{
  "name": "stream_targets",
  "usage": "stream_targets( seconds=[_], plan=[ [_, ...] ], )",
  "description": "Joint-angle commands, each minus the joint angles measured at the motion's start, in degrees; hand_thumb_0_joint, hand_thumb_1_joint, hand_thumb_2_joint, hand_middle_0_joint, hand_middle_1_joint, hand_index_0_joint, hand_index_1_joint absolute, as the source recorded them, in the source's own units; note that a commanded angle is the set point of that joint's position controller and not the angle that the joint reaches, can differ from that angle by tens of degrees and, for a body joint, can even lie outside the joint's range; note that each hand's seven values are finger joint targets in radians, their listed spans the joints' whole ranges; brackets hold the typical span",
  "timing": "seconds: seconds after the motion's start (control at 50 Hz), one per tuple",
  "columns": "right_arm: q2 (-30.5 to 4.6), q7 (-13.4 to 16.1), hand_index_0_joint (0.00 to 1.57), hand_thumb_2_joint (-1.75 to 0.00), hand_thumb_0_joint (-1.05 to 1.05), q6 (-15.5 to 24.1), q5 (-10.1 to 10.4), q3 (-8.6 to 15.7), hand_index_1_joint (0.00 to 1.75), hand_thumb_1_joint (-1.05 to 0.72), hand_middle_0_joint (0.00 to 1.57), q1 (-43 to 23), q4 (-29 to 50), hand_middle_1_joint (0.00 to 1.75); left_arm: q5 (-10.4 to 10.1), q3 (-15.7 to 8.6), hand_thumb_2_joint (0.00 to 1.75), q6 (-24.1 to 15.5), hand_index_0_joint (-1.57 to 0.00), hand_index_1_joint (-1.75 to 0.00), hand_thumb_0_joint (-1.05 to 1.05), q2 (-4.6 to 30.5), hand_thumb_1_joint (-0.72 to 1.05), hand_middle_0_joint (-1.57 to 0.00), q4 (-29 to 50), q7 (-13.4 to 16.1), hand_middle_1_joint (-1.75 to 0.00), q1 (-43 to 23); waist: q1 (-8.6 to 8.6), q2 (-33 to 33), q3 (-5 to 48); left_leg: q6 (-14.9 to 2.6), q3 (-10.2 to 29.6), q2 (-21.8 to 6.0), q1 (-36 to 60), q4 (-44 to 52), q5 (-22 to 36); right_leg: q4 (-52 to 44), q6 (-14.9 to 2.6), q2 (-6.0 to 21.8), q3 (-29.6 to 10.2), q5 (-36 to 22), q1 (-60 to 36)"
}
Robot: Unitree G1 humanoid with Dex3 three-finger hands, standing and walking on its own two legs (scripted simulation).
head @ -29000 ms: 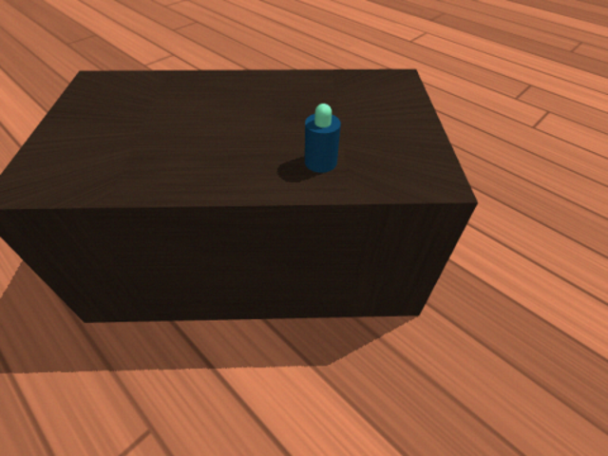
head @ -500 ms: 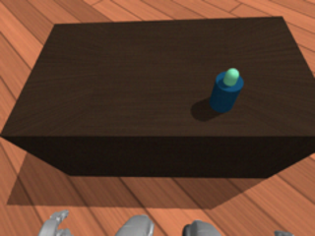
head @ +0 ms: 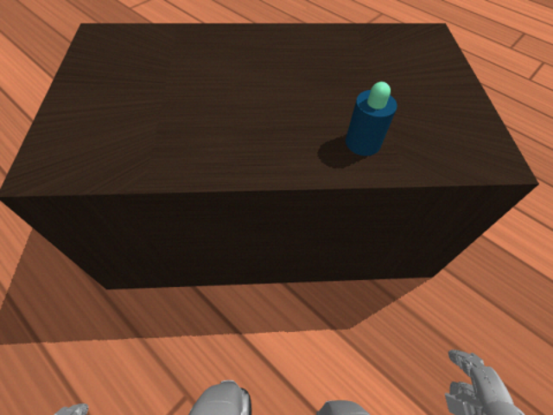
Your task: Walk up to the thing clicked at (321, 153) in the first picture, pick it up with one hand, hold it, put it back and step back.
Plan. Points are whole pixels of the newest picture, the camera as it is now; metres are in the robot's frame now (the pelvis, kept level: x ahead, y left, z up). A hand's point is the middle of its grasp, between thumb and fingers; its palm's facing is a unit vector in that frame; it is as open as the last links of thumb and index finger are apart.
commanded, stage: step back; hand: right
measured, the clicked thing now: (372, 115) +0.72 -0.19 -0.07
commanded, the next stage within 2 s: none
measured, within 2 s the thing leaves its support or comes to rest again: neither
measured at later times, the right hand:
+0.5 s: hand out of the picture -0.07 -0.25 -0.14, palm faces -0.08 +0.91 -0.42, open 7.4 cm
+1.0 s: hand out of the picture -0.23 -0.27 -0.15, palm faces -0.08 +0.91 -0.41, open 7.4 cm
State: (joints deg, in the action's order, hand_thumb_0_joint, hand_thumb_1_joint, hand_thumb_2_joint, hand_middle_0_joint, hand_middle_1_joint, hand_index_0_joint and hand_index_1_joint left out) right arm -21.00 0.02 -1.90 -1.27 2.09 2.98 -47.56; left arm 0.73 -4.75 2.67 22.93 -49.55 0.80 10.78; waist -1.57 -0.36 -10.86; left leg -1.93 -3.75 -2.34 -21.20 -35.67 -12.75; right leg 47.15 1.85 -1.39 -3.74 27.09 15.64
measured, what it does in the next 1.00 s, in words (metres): walks backwards: right foot, then left foot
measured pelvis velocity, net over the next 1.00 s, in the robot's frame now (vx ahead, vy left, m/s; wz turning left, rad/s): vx -0.32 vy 0.00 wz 0.04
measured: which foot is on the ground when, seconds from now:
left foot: down 0.00-0.06, up 0.08-0.34, down 0.36-0.76, up 0.78-1.00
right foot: up 0.00-0.02, down 0.04-0.38, up 0.40-0.72, down 0.74-1.00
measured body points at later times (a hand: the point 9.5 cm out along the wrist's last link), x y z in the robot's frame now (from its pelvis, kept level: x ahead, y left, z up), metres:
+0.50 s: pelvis -0.15 +0.01 +0.00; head -0.09 +0.04 +0.44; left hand -0.02 +0.34 -0.12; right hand -0.07 -0.30 -0.11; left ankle -0.13 +0.12 -0.72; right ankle -0.14 -0.13 -0.65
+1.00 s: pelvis -0.32 +0.00 +0.00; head -0.27 +0.00 +0.44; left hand -0.22 +0.32 -0.11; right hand -0.23 -0.32 -0.12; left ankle -0.33 +0.12 -0.71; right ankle -0.27 -0.13 -0.72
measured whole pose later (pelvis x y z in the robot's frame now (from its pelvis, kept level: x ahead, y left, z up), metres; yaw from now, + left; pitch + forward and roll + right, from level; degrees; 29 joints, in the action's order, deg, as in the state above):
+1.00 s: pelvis -0.32 +0.00 +0.00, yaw +2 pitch -2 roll +1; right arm -23.2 1.0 -2.3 -0.9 2.7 11.6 -50.3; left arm 2.7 -4.0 3.4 21.8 -46.7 0.7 8.5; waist -0.6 -0.1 -8.5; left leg 0.4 2.9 2.7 -19.1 -47.7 -27.4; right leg 39.1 0.8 3.3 0.9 16.6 20.6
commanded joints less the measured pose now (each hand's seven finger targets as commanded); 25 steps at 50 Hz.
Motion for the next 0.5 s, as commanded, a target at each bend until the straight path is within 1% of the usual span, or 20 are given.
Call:
stream_targets(
  seconds=[0.0,0.02,0.04,0.06,0.08,0.1,0.12,0.14,0.18,0.24,0.28,0.3,0.32,0.34,0.36,0.38,0.4,0.42,0.44,0.48],
  plan=[
    [-15.2,0.7,0.2,-0.9,0.0,-0.7,0.9,4.4,0.3,-0.9,0.2,1.3,3.1,0.3,1.0,-2.7,0.9,-2.7,-0.2,-0.3,0.0,9.3,0.9,-0.2,0.9,0.3,-0.3,8.7,-0.05,9.0,17.5,-6.61,12.8,-10.8,9.1,4.2,10.7,-23.2,-3.11,0.6,3.1,-14.0,-7.3],
    [-13.4,0.6,0.2,-0.9,0.0,-0.8,1.1,3.9,0.3,-0.9,0.2,1.2,3.7,0.3,1.7,-3.6,0.9,-3.0,-0.2,-0.3,0.0,12.3,0.9,-0.2,1.5,0.4,-0.3,8.2,0.07,2.4,15.9,-3.22,11.2,-7.2,0.4,-0.4,3.2,-24.6,-5.44,6.2,-7.2,-12.0,-9.5],
    [-10.3,0.6,0.2,-0.9,0.0,-0.6,1.6,3.2,0.3,-0.9,0.2,-1.4,4.9,0.3,1.5,-4.9,0.9,-2.9,-0.2,-0.3,0.0,17.6,0.9,-0.2,2.8,0.0,-0.3,6.2,-1.24,-12.0,11.0,1.07,6.2,4.4,-8.1,-10.3,-12.8,-28.7,-12.42,17.0,-22.3,-13.8,-4.7],
    [-11.6,1.4,0.2,-0.9,0.0,-1.0,1.0,4.1,0.3,-0.9,0.2,-3.3,4.4,0.3,2.1,-5.3,0.9,-2.9,-0.2,-0.3,0.0,20.8,0.9,-0.2,5.0,0.2,-0.3,1.9,-2.87,-15.4,7.4,2.36,10.7,6.4,-5.7,-25.6,-22.9,-31.5,-20.03,25.7,-29.6,-17.9,7.1],
    [-13.1,1.3,0.2,-0.9,0.0,-1.3,1.1,4.3,0.3,-0.9,0.2,-1.0,3.4,0.3,1.6,-4.7,0.9,-3.2,-0.2,-0.3,0.0,18.1,0.9,-0.2,6.5,0.4,-0.3,-1.1,-0.53,-10.0,6.6,2.39,15.4,6.4,-4.6,-32.3,-20.5,-29.6,-18.71,23.5,-25.1,-22.0,8.6],
    [-13.1,1.3,0.2,-0.9,0.0,-1.0,1.9,4.3,0.3,-0.9,0.2,2.3,2.2,0.3,1.2,-3.9,0.9,-3.3,-0.2,-0.3,0.0,15.4,0.9,-0.2,7.5,0.8,-0.3,-4.6,1.92,-5.8,7.9,2.24,16.4,8.3,-5.1,-34.2,-16.6,-25.1,-16.05,18.6,-16.4,-31.2,5.2],
    [-12.9,1.4,0.2,-0.9,0.0,-0.6,2.3,4.2,0.3,-0.9,0.2,4.7,1.4,0.3,1.5,-3.8,0.9,-3.1,-0.2,-0.3,0.0,14.2,0.9,-0.2,7.8,1.0,-0.3,-6.7,3.5,-6.1,9.3,2.33,14.8,9.1,-5.5,-34.9,-14.9,-22.5,-14.36,16.1,-11.0,-35.9,2.4],
    [-12.6,1.6,0.2,-0.9,0.0,-0.1,2.1,3.9,0.3,-0.9,0.2,5.6,1.3,0.3,1.4,-3.9,0.9,-2.9,-0.2,-0.3,0.0,13.3,0.9,-0.2,8.1,1.0,-0.3,-6.4,2.74,-6.3,10.9,2.57,13.2,9.4,-5.3,-34.6,-14.7,-21.0,-13.61,14.8,-8.3,-36.4,0.1],
    [-12.6,1.8,0.2,-0.9,0.0,0.0,1.4,3.6,0.3,-0.9,0.2,5.3,1.9,0.3,1.7,-3.5,0.9,-2.7,-0.2,-0.3,0.0,12.6,0.9,-0.2,8.9,1.3,-0.3,-4.6,0.69,-7.9,10.9,3.01,11.5,7.1,-5.3,-29.6,-16.5,-20.0,-13.5,14.8,-7.3,-37.7,-3.5],
    [-11.3,1.7,0.2,-0.9,0.0,0.3,0.9,3.3,0.3,-0.9,0.2,4.6,2.7,0.3,1.7,-3.4,0.9,-2.0,-0.2,-0.3,0.0,12.2,0.9,-0.2,8.2,1.7,-0.3,-1.1,-1.36,-10.3,11.0,2.98,8.6,4.9,-6.1,-14.4,-18.4,-17.0,-13.28,15.5,-8.3,-40.9,-10.9],
    [-11.2,1.4,0.2,-0.9,0.0,0.6,0.4,3.7,0.3,-0.9,0.2,7.3,1.6,0.3,1.2,-3.3,0.9,-1.5,-0.2,-0.3,0.0,13.0,0.9,-0.2,8.6,1.6,-0.3,-2.5,-0.38,-11.8,13.0,2.26,5.7,3.6,-1.0,-3.8,-15.1,-14.3,-12.5,15.6,-8.6,-40.7,-10.8],
    [-11.1,1.3,0.2,-0.9,0.0,0.8,0.3,3.9,0.3,-0.9,0.2,8.9,0.4,0.3,0.8,-2.9,0.9,-1.1,-0.2,-0.3,0.0,13.0,0.9,-0.2,8.8,1.3,-0.3,-3.1,0.67,-10.4,13.7,2.01,3.6,4.4,2.6,3.3,-9.6,-11.9,-11.71,13.9,-7.1,-39.1,-9.6],
    [-11.4,1.3,0.2,-0.9,0.0,1.1,0.1,4.3,0.3,-0.9,0.2,11.9,-0.8,0.3,0.3,-2.6,0.9,-0.7,-0.2,-0.3,0.0,13.1,0.9,-0.2,9.2,1.0,-0.3,-4.2,2.39,-8.9,14.7,1.74,2.7,4.3,7.8,11.4,-0.7,-9.1,-9.93,12.9,-6.3,-36.3,-6.4],
    [-13.8,1.3,0.2,-0.9,0.0,1.4,-0.6,4.9,0.3,-0.9,0.2,11.4,-0.5,0.3,0.2,-1.9,0.9,-0.3,-0.2,-0.3,0.0,10.8,0.9,-0.2,9.7,0.9,-0.3,-2.7,1.55,-2.3,14.6,-0.18,11.9,-1.5,11.5,12.9,6.6,-4.8,-6.68,9.1,-4.7,-26.2,0.3],
    [-20.0,0.9,0.2,-0.9,0.0,1.4,-1.0,6.0,0.3,-0.9,0.2,8.8,0.9,0.3,-0.3,-1.2,0.9,-0.4,-0.2,-0.3,0.0,8.3,0.9,-0.2,10.6,1.0,-0.3,-3.0,1.64,12.7,14.5,-7.41,30.3,-15.1,13.5,15.2,16.9,5.4,-3.22,-1.6,1.4,-5.1,11.3],
    [-23.3,0.6,0.2,-0.9,0.0,1.5,-0.7,6.6,0.3,-0.9,0.2,8.3,1.6,0.3,0.2,-2.8,0.9,-0.3,-0.2,-0.3,0.0,10.8,0.9,-0.2,10.2,1.9,-0.3,-7.7,5.11,14.3,13.9,-15.31,37.6,-21.3,5.2,17.2,21.3,16.9,-2.43,-3.9,-4.1,11.9,8.9],
    [-20.6,1.0,0.2,-0.9,0.0,1.7,-0.8,6.3,0.3,-0.9,0.2,7.5,0.9,0.3,0.3,-3.2,0.9,-0.1,-0.2,-0.3,0.0,11.4,0.9,-0.2,9.2,2.1,-0.3,-8.5,4.13,8.4,12.3,-14.98,33.0,-19.8,3.9,15.5,22.3,24.0,-2.85,-4.2,-8.8,10.1,9.0],
    [-17.8,1.3,0.2,-0.9,0.0,1.8,-0.9,5.1,0.3,-0.9,0.2,4.5,1.3,0.3,-0.3,-2.9,0.9,0.0,-0.2,-0.3,0.0,10.7,0.9,-0.2,8.3,2.0,-0.3,-6.3,1.78,5.1,12.0,-12.44,25.0,-15.6,6.8,13.0,25.4,26.7,-3.36,-4.6,-9.8,7.3,11.9],
    [-16.1,1.7,0.2,-0.9,0.0,1.8,-1.0,4.4,0.3,-0.9,0.2,2.3,1.7,0.3,-0.7,-2.6,0.9,-0.1,-0.2,-0.3,0.0,10.2,0.9,-0.2,6.8,1.9,-0.3,-3.4,-0.05,6.0,11.6,-11.05,21.0,-13.4,7.7,11.6,25.6,28.3,-3.26,-4.4,-8.8,5.0,13.2],
    [-14.7,1.9,0.2,-0.9,0.0,1.8,-0.6,4.4,0.3,-0.9,0.2,2.5,1.9,0.3,-0.3,-2.9,0.9,-0.3,-0.2,-0.3,0.0,10.5,0.9,-0.2,5.9,1.3,-0.3,-0.8,-0.49,8.3,11.2,-11.63,17.9,-12.4,10.4,9.4,26.8,25.1,-1.81,-3.1,-6.5,2.7,13.0]
  ],
)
